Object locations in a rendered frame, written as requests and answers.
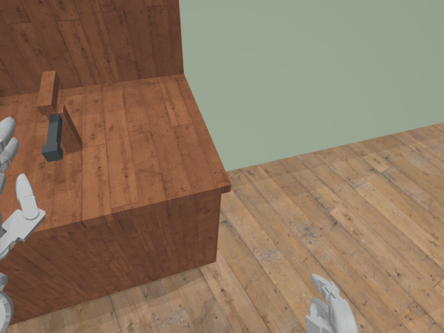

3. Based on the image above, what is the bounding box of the counter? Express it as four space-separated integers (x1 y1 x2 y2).
0 0 231 325

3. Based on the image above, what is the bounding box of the tap lever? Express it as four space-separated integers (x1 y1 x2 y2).
42 113 63 162

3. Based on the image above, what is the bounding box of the right robot hand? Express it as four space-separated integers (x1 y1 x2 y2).
306 273 359 333

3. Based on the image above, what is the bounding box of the robot left forearm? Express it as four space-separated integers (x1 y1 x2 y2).
0 273 14 333

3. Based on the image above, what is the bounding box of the left robot hand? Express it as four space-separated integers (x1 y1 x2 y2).
0 117 46 261

